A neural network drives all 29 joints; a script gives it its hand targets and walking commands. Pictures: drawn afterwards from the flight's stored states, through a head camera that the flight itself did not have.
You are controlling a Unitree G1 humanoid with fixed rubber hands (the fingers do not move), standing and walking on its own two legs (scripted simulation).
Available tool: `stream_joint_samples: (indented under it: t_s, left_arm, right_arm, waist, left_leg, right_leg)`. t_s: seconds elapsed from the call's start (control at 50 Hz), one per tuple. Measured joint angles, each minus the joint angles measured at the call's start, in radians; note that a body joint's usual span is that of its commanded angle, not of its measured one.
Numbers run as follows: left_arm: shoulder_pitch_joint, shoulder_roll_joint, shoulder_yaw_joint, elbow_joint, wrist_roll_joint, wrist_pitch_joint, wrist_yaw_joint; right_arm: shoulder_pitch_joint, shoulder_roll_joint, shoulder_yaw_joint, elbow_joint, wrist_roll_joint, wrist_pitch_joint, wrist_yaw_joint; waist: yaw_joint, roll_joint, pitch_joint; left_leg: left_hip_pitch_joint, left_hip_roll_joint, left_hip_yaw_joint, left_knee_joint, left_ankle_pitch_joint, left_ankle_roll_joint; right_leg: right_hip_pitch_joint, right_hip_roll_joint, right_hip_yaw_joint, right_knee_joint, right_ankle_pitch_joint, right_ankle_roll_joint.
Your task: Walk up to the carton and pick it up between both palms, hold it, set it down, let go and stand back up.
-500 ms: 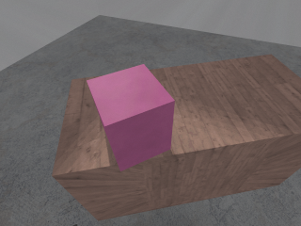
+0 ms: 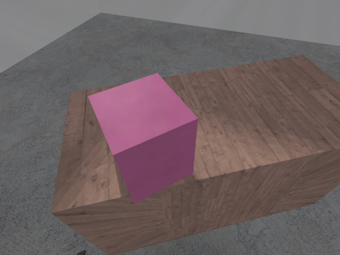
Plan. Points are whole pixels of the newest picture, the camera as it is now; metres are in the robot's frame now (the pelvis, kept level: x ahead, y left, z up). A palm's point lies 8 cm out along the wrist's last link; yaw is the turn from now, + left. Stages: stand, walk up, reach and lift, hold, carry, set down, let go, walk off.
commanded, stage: walk up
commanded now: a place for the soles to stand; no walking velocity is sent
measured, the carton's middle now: (145, 138) +0.44 +0.09 +0.01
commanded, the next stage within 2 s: reach and lift in 1.14 s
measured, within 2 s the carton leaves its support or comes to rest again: neither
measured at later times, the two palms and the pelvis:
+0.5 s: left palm out of the picture +0.11 +0.27 -0.09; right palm out of the picture +0.04 -0.25 -0.10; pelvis -0.01 +0.01 +0.01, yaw +1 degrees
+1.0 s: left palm out of the picture +0.04 +0.27 -0.09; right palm out of the picture +0.04 -0.25 -0.10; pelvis -0.02 +0.00 +0.01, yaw +6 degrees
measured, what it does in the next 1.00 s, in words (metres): stands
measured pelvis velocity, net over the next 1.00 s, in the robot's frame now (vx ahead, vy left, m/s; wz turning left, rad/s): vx -0.02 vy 0.00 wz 0.11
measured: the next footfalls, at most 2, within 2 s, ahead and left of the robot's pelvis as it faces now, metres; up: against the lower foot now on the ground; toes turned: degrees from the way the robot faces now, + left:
none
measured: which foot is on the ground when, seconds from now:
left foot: down 0.00-1.00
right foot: down 0.00-1.00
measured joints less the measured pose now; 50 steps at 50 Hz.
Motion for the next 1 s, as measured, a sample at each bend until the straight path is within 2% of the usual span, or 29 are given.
stream_joint_samples:
  t_s: [0.04, 0.1, 0.12, 0.18, 0.24, 0.44, 1.0]
  left_arm:
    - [-0.005, 0.0, -0.006, -0.009, 0.002, -0.006, 0.0]
    - [-0.006, 0.003, -0.006, -0.001, 0.008, 0.001, 0.003]
    - [-0.01, 0.005, -0.004, 0.005, 0.009, 0.004, 0.002]
    - [-0.028, 0.006, -0.001, 0.018, 0.007, 0.013, 0.003]
    - [-0.042, -0.002, -0.002, 0.017, 0.007, 0.014, 0.0]
    - [-0.082, -0.009, -0.012, 0.033, 0.001, 0.013, -0.004]
    - [-0.018, -0.01, -0.019, 0.086, 0.006, -0.004, -0.011]
  right_arm:
    - [-0.004, -0.002, 0.001, -0.004, -0.005, 0.006, 0.001]
    - [-0.004, 0.003, -0.003, -0.012, -0.005, 0.003, 0.003]
    - [-0.002, 0.006, -0.005, -0.016, -0.004, -0.004, 0.003]
    - [0.005, 0.013, -0.002, -0.019, 0.005, -0.023, 0.003]
    - [0.02, 0.016, -0.001, -0.018, 0.013, -0.018, 0.002]
    - [0.052, 0.027, -0.01, -0.008, 0.011, -0.01, 0.005]
    - [0.093, 0.046, -0.021, 0.016, 0.0, -0.031, -0.001]
  waist:
    - [0.007, 0.004, 0.003]
    - [0.012, -0.001, -0.003]
    - [0.009, -0.004, -0.003]
    - [0.004, -0.017, 0.007]
    - [-0.003, -0.01, 0.008]
    - [-0.005, -0.02, -0.001]
    - [0.002, -0.011, -0.01]
  left_leg:
    - [-0.016, -0.002, -0.03, 0.027, 0.027, -0.006]
    - [-0.006, -0.03, -0.082, 0.005, -0.008, -0.004]
    - [0.004, -0.037, -0.088, -0.02, 0.033, 0.0]
    - [0.026, -0.053, -0.083, -0.046, 0.026, 0.007]
    - [0.03, -0.047, -0.09, -0.05, 0.019, 0.008]
    - [0.019, -0.069, -0.107, -0.055, 0.042, 0.014]
    - [0.011, -0.09, -0.207, -0.094, 0.099, 0.002]
  right_leg:
    - [-0.005, 0.006, 0.004, 0.002, 0.001, 0.0]
    - [-0.008, 0.005, 0.018, 0.001, 0.003, 0.001]
    - [-0.007, 0.001, 0.021, 0.0, 0.003, 0.005]
    - [-0.011, -0.017, 0.008, 0.017, 0.052, 0.006]
    - [0.009, -0.023, -0.024, -0.014, 0.038, 0.006]
    - [0.019, -0.049, -0.039, -0.041, 0.033, 0.021]
    - [0.063, -0.073, -0.133, -0.113, 0.07, 0.009]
